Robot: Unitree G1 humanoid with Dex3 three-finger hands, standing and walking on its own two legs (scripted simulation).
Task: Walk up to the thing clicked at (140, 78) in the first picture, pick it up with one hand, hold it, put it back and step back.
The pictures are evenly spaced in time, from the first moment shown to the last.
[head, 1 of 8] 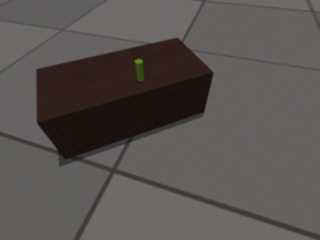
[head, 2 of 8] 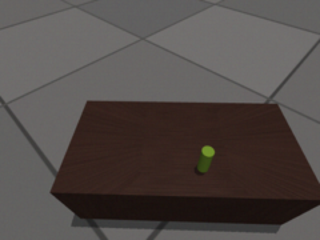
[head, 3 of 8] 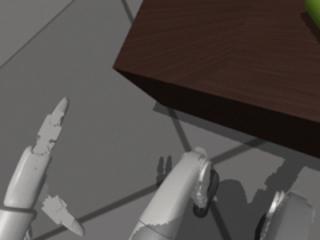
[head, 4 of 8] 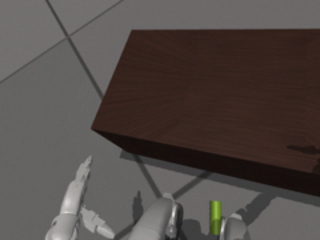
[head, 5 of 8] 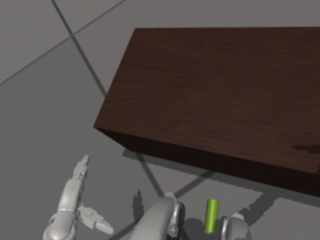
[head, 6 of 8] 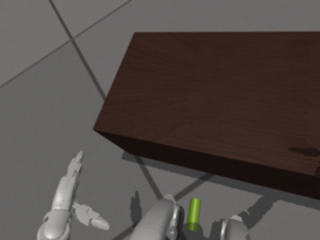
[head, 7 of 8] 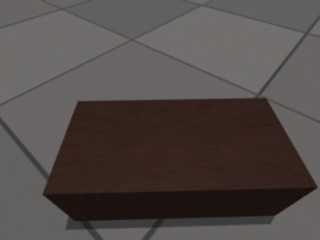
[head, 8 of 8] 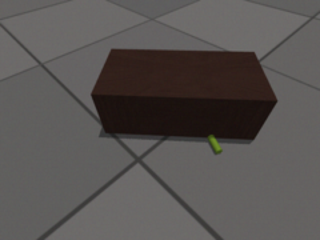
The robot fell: no
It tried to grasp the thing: yes
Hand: right
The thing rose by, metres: 0.00
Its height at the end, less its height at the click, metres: -0.47
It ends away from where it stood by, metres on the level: 0.29
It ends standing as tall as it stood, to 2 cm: no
